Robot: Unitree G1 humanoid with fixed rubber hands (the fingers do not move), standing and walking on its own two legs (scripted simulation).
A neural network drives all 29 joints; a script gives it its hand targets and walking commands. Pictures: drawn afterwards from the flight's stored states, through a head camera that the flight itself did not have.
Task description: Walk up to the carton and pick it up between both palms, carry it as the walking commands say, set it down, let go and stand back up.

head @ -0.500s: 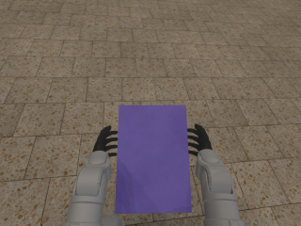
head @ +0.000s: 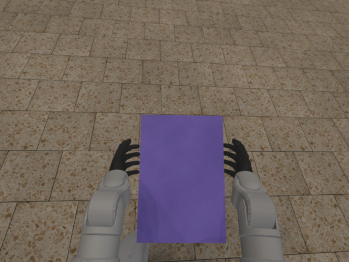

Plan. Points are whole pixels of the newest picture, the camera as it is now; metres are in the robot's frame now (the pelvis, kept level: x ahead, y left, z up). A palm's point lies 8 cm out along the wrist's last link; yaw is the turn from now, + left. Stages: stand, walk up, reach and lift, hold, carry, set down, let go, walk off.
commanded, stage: carry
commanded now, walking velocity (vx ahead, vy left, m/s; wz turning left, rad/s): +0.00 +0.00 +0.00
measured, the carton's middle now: (179, 174) +0.33 +0.01 -0.07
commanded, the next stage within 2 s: none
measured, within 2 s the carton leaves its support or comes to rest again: neither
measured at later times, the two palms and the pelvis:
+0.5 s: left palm (166, 75) +0.61 +0.08 +0.02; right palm (255, 84) +0.60 -0.19 +0.04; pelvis +0.31 -0.04 +0.02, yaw -2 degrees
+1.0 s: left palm (186, 34) +0.83 +0.03 +0.04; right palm (261, 41) +0.82 -0.24 +0.06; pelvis +0.54 -0.08 +0.01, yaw -3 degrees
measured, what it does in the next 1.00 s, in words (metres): walks ahead: right foot, then left foot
